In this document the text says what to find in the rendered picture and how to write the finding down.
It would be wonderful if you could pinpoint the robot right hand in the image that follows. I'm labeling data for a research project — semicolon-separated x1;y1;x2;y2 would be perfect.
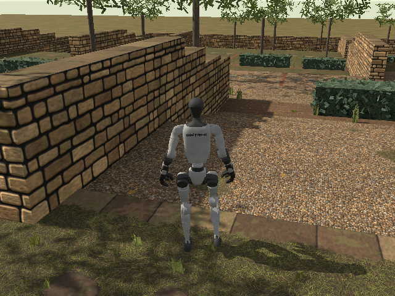
221;170;235;183

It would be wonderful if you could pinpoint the robot left upper arm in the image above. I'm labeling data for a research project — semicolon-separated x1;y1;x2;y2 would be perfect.
166;125;184;159

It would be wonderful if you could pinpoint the robot left hand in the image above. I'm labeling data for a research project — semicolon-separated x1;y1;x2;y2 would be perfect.
159;173;173;187

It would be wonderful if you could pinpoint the right robot foot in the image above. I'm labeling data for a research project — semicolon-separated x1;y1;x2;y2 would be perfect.
213;236;222;247

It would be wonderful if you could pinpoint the robot left shin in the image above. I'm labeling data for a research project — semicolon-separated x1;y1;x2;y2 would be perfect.
181;204;191;244

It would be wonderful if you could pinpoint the robot right upper arm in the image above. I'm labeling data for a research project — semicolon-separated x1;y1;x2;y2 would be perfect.
209;124;227;158

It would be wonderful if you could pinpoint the robot right forearm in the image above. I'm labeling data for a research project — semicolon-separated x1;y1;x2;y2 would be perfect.
221;148;234;173

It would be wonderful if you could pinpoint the robot left forearm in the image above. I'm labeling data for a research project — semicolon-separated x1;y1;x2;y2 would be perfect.
160;149;173;175

